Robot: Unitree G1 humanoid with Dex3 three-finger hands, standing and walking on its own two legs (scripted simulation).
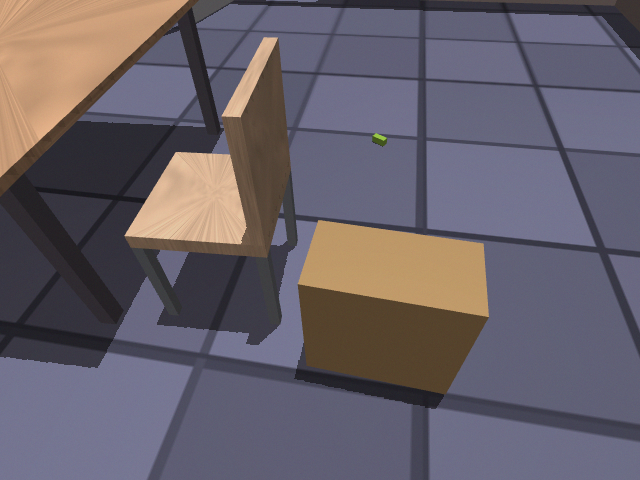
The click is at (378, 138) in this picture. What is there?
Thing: small brick
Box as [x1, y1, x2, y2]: [372, 133, 386, 145]
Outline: 372,136 373,141 381,145 386,143 385,137 376,133
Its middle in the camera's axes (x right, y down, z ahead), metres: +0.34 -0.56 +2.17
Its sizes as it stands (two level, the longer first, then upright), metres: 0.076 0.035 0.035
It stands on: the floor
